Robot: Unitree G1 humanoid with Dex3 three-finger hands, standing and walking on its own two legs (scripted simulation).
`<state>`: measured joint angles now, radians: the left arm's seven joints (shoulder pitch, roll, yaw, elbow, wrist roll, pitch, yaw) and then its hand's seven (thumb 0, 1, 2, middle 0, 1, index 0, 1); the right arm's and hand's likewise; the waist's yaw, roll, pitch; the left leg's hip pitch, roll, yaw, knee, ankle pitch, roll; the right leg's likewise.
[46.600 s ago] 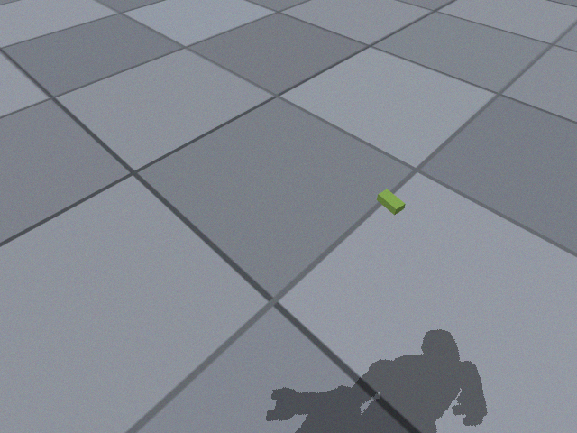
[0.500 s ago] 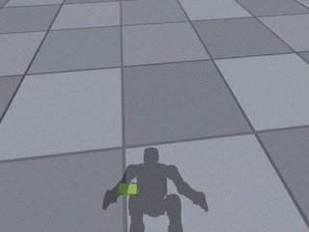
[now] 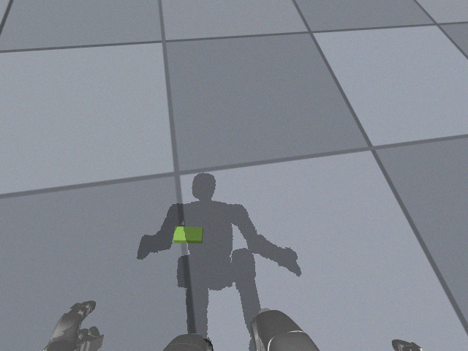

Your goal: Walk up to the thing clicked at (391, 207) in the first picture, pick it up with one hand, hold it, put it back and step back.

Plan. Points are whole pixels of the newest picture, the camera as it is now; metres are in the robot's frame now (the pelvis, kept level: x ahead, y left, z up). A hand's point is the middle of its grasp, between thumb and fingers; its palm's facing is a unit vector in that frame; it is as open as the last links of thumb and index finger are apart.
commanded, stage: step back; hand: left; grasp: from above
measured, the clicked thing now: (188, 234) +0.53 +0.17 -0.75
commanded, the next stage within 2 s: none
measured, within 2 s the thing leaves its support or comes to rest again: neither
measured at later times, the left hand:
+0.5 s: hand out of the picture +0.03 +0.24 -0.14, palm faces -0.03 -0.92 -0.40, open 7.4 cm
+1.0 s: hand out of the picture -0.16 +0.25 -0.17, palm faces -0.07 -0.91 -0.41, open 7.4 cm
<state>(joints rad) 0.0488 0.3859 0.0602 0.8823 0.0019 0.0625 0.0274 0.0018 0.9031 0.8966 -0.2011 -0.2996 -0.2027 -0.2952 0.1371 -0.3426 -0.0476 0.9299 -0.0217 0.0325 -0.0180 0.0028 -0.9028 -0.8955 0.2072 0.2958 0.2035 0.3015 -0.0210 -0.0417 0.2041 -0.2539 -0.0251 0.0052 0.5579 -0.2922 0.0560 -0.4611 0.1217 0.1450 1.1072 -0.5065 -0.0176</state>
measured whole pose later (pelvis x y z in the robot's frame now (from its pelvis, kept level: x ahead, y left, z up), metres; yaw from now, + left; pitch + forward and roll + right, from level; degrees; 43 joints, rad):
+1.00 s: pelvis -0.25 -0.03 -0.02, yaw -5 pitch -3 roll +0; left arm 0.21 0.40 0.09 0.85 0.02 0.05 0.00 0.00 0.90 0.90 -0.20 -0.30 -0.20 -0.30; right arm 0.08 -0.39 -0.05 0.78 -0.02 0.03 -0.01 0.00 -0.90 -0.90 0.21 0.30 0.21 0.30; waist 0.03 -0.02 0.20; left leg -0.41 0.07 0.02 0.66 -0.20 -0.02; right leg -0.24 0.02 0.07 0.69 -0.40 0.01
